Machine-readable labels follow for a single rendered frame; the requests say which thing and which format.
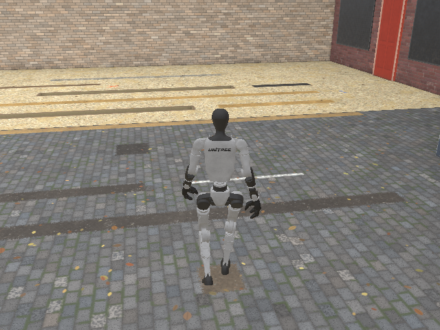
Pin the right robot upper arm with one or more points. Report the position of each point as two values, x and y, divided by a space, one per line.
244 157

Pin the left robot upper arm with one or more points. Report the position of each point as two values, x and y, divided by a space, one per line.
195 155

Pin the right robot hand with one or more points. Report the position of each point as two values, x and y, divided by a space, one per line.
256 208

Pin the robot left forearm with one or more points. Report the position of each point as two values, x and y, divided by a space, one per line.
188 179

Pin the humanoid robot torso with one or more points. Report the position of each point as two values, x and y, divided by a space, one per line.
219 160

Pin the right robot foot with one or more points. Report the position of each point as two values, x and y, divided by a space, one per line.
224 268

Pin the robot right forearm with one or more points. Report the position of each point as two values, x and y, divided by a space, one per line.
251 186

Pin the left robot hand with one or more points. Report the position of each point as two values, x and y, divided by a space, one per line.
190 190

